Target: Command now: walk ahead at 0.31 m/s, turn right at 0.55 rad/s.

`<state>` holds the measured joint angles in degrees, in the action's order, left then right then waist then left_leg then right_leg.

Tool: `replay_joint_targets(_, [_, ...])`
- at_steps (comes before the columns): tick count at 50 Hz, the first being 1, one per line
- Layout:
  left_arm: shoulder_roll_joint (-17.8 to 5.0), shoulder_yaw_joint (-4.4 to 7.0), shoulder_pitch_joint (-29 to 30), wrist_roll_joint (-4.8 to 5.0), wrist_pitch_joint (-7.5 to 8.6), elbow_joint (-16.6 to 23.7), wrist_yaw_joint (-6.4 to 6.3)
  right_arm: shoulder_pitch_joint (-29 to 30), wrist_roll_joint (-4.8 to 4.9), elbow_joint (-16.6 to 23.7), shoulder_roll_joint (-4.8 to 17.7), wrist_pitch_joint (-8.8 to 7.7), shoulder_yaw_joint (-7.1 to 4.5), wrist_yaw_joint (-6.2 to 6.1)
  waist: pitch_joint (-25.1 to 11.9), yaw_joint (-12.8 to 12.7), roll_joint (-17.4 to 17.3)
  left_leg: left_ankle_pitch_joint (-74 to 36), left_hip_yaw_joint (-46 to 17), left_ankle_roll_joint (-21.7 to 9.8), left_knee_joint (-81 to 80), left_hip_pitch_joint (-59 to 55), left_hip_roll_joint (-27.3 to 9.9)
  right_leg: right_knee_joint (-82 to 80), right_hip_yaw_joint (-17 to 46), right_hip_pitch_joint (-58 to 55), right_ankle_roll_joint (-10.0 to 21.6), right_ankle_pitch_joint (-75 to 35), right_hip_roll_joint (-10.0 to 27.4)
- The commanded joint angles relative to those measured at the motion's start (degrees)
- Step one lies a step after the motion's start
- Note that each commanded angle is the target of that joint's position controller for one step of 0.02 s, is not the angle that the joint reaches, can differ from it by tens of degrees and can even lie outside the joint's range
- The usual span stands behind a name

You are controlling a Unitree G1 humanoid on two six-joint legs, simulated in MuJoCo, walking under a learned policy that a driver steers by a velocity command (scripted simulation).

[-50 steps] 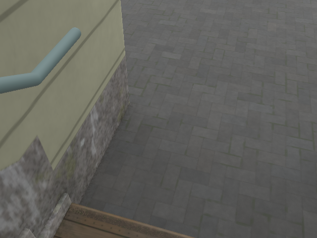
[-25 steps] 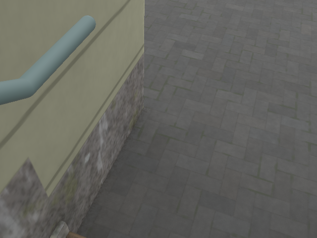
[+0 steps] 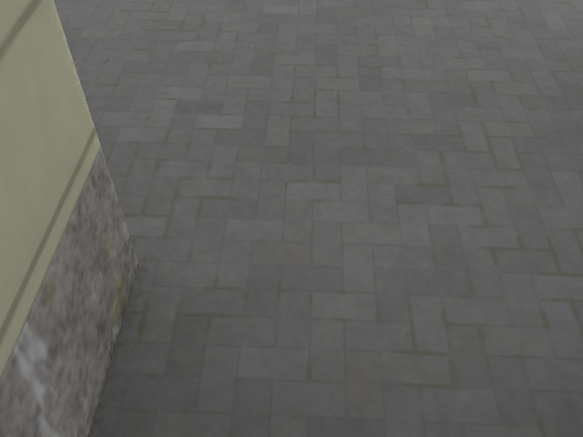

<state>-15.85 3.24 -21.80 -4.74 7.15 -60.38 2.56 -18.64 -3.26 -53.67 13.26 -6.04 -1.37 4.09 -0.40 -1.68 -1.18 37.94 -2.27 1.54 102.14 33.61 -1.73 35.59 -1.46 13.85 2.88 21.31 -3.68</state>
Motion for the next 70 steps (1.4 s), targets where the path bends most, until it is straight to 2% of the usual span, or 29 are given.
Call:
replay_joint_targets(1, [2.02,-3.27,11.51,0.87,0.44,8.82,0.14,1.77,-1.29,6.48,1.43,-1.31,-0.40,-2.96,10.58,5.62,0.53,-29.90,-4.78,-3.40,-39.78,5.99,-9.44,-10.99,12.58,20.22,15.69,-38.04,18.26])
replay_joint_targets(2, [-1.11,-2.31,14.44,0.74,0.65,9.79,0.34,0.94,-2.57,6.56,0.12,-0.02,0.05,-2.93,7.56,8.96,6.06,-35.69,-0.72,-3.32,-41.38,-12.67,-6.18,-7.26,9.19,34.82,13.14,-30.39,10.71])
replay_joint_targets(3, [-3.68,-1.78,12.52,-0.97,1.33,11.54,-0.03,-3.81,-2.49,5.88,-2.32,0.41,1.36,-1.49,3.01,10.07,4.41,-47.77,4.62,-2.56,-32.80,-24.02,-2.17,-4.14,8.24,43.06,12.17,-28.68,7.77])
replay_joint_targets(4, [-2.04,-2.16,11.63,-0.37,2.62,13.09,-1.32,-4.57,-2.06,4.29,0.19,0.43,1.16,-0.92,2.62,6.57,0.08,-65.27,-1.07,-1.25,-46.10,-18.33,-4.04,1.53,5.16,37.74,8.42,-15.38,3.53])
replay_joint_targets(6, [-5.52,-1.48,6.02,0.18,3.90,13.21,-2.92,-0.45,-0.10,4.87,5.90,0.34,0.34,-1.56,4.46,1.35,-2.38,-76.18,0.70,1.03,-66.81,-22.75,-3.36,11.15,3.29,35.14,3.66,7.74,-0.32])
replay_joint_targets(8, [-6.92,-2.41,-1.89,0.69,2.12,11.64,-1.85,2.56,-1.02,6.64,7.23,1.53,-0.37,-1.40,8.22,1.88,-0.88,-68.88,1.40,0.49,-74.57,-22.76,-4.74,15.52,16.28,28.57,5.71,8.50,5.76])
replay_joint_targets(9, [-6.73,-2.41,-8.37,3.00,0.67,10.10,-1.83,7.57,-1.41,6.91,7.83,1.89,-0.17,-0.67,10.03,-1.99,-0.88,-68.08,-0.27,-0.17,-86.18,-15.53,-5.63,18.09,21.95,16.95,6.04,5.68,7.78])
replay_joint_targets(10, [-6.35,-2.97,-9.09,3.92,-0.77,10.74,-1.80,7.40,-0.74,6.81,8.74,2.23,-0.92,-0.38,8.08,-2.00,-0.69,-69.60,0.02,-2.21,-94.75,-18.08,-5.46,22.03,25.62,10.50,5.56,-1.16,8.00])
replay_joint_targets(11, [-6.39,-3.32,-8.47,2.18,-2.04,11.26,-0.95,2.92,0.75,5.37,11.67,1.91,-2.80,-1.15,3.55,0.68,0.00,-71.63,3.08,-4.86,-87.86,-29.63,-4.92,30.17,23.79,13.34,3.33,-8.10,5.84])
replay_joint_targets(12, [1.01,-1.95,-3.85,7.50,-4.14,12.40,-4.31,-2.24,4.21,4.89,8.89,2.09,-3.13,-1.86,-3.02,3.56,-5.75,-96.45,-2.34,-4.86,-83.76,-35.67,-9.50,50.17,14.98,17.13,0.72,9.99,-1.39])
replay_joint_targets(13, [3.12,-2.36,-15.91,9.12,-5.05,10.03,-4.66,-10.14,3.21,2.75,13.14,2.15,-3.81,-1.98,-19.42,3.55,-16.04,-120.23,-3.29,-11.88,-59.68,-67.48,-20.88,78.49,10.01,38.83,-4.18,40.11,-5.96])
replay_joint_targets(14, [2.06,-2.83,-13.85,10.55,-4.80,12.43,-5.20,-12.75,4.30,1.76,12.20,2.87,-4.06,-1.69,-24.74,6.71,-12.87,-115.11,-11.84,-14.66,-58.26,-70.56,-25.50,88.36,11.26,48.63,-6.52,36.84,-2.06])
replay_joint_targets(16, [2.48,-2.69,1.46,9.50,-6.32,17.67,-6.52,-9.69,3.19,3.33,9.33,4.34,-3.16,-3.11,-19.69,8.43,-3.37,-83.57,-12.23,-15.62,-66.53,-55.78,-22.07,86.16,7.77,51.22,-8.53,27.30,1.39])
replay_joint_targets(17, [6.56,-4.27,8.71,10.04,-7.85,22.38,-7.19,-6.02,2.02,3.42,12.94,5.57,-3.34,-5.06,-16.03,5.87,-6.75,-67.86,-18.77,-20.24,-73.57,-44.27,-27.36,85.61,7.59,50.54,-7.98,21.28,3.73])
replay_joint_targets(19, [4.54,-4.05,15.18,8.48,-11.03,25.82,-8.38,1.72,0.79,6.28,10.33,7.02,-1.09,-7.36,-5.52,2.83,-2.99,-54.82,-18.62,-19.52,-82.09,-23.20,-26.01,86.99,6.91,43.79,-8.24,15.54,3.81])
replay_joint_targets(20, [2.09,-2.93,15.16,8.75,-11.61,26.15,-8.35,0.67,1.33,6.54,9.20,7.14,-1.04,-7.72,-0.33,2.59,-3.50,-42.37,-14.59,-15.58,-81.05,-18.32,-22.01,81.81,7.66,46.93,-7.63,7.03,2.37])
replay_joint_targets(24, [5.68,-3.49,15.03,6.40,-11.99,28.37,-6.71,0.98,2.49,9.83,4.05,6.98,1.87,-10.94,0.91,1.39,-3.91,-38.72,-4.12,-13.69,-77.99,-10.93,-14.90,70.38,7.95,42.92,-9.89,-13.53,0.22])
replay_joint_targets(26, [6.78,-3.80,16.94,5.46,-11.73,30.63,-5.70,2.62,2.71,11.27,3.34,7.37,2.50,-11.45,-2.27,-1.05,-1.93,-35.86,-2.43,-12.75,-79.28,-12.67,-12.58,49.19,7.88,34.50,-10.03,-21.68,4.93])
replay_joint_targets(28, [7.78,-4.30,20.97,5.55,-11.10,29.89,-4.44,1.32,3.66,11.02,2.93,7.22,1.48,-10.72,-2.60,1.47,-3.09,-25.97,1.59,-10.80,-82.99,-9.20,-10.12,21.28,4.15,16.25,-8.75,-26.13,7.10])
replay_joint_targets(31, [6.07,-2.83,22.75,6.88,-9.62,28.45,-2.46,-4.69,4.46,8.82,5.86,6.97,-0.72,-8.45,1.05,3.94,-8.28,-18.01,-1.41,-11.54,-86.48,-11.29,-12.73,6.49,-0.80,3.02,-6.75,-10.46,5.03])
replay_joint_targets(33, [2.13,-1.17,20.04,5.47,-8.29,24.54,-2.86,-8.29,3.70,6.57,3.03,6.48,-0.70,-7.83,3.67,4.12,-5.27,-16.98,-2.51,-8.70,-81.78,-13.75,-11.04,-5.48,-0.65,0.21,-4.34,-15.99,4.70])
replay_joint_targets(34, [-0.92,0.02,15.75,4.82,-7.56,23.37,-3.25,-9.80,2.96,5.07,1.55,6.11,-0.46,-7.63,1.15,3.04,-2.34,-13.09,-0.51,-4.95,-75.33,-11.62,-7.57,-5.66,5.17,-6.65,-2.76,-28.49,9.40])
replay_joint_targets(35, [-3.88,1.01,13.99,4.14,-7.62,22.90,-3.28,-15.13,1.92,4.64,-0.22,5.40,-0.38,-6.54,-1.64,6.02,7.38,-8.11,2.55,-1.27,-67.47,-2.91,-4.44,-1.27,11.39,-14.23,3.07,-42.77,15.54])
replay_joint_targets(36, [-0.19,0.46,13.71,3.60,-8.05,21.52,-2.81,-11.44,2.74,6.58,-0.86,5.31,-0.05,-6.63,-5.62,4.11,15.39,-10.42,3.08,1.05,-65.61,-5.63,-3.73,-10.47,18.91,-7.32,8.96,-19.01,18.66])
replay_joint_targets(37, [2.58,-0.16,17.21,4.01,-8.04,21.76,-2.82,-5.75,3.28,7.29,0.96,5.80,-0.90,-7.34,0.16,3.96,12.58,-14.29,2.85,1.61,-65.58,-8.11,-3.20,-15.50,21.42,0.24,9.25,-4.95,17.35])
replay_joint_targets(39, [6.10,-1.09,22.96,4.93,-7.95,22.26,-3.35,-7.11,1.86,4.92,-1.01,7.18,-1.07,-8.12,2.25,6.38,11.26,-18.30,4.72,1.51,-68.41,-15.13,-2.19,-16.29,16.05,7.76,4.25,6.19,13.20])
replay_joint_targets(42, [5.15,-0.64,19.71,4.68,-7.61,19.24,-2.79,-8.97,1.41,2.75,-1.47,6.92,-1.65,-7.84,1.86,5.73,5.86,-20.35,5.37,1.99,-70.49,-19.70,-2.02,-15.85,13.08,8.39,0.42,6.77,9.22])
replay_joint_targets(50, [3.84,0.28,15.12,5.37,-7.80,13.14,-3.97,-9.00,2.28,0.41,-0.14,5.17,-2.33,-7.60,-2.82,3.95,3.42,-23.39,5.59,3.01,-73.43,-18.84,-3.53,-8.61,8.84,-2.85,1.94,-22.93,7.68])
replay_joint_targets(70, [3.53,1.12,14.66,5.83,-9.51,5.54,-4.67,-9.67,2.85,-4.89,-0.76,5.18,-2.24,-7.51,1.72,2.91,0.73,-25.57,6.91,1.99,-75.75,-18.16,-3.62,-5.64,4.95,-4.25,1.22,-25.28,5.09])
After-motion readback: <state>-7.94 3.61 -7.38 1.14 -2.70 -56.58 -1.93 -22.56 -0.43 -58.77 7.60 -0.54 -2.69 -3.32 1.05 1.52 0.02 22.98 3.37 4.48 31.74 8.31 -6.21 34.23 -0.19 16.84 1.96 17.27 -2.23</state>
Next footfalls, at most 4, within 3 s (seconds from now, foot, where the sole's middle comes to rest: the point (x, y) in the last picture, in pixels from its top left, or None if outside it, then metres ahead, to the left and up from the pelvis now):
0.22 left None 0.30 0.15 -0.93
0.66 right None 0.31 -0.12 -0.93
2.90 left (307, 386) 0.74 0.01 -0.93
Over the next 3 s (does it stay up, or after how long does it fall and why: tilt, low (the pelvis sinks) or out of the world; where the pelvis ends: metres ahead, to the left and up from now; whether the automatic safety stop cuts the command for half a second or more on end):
stays up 0.60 -0.04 -0.17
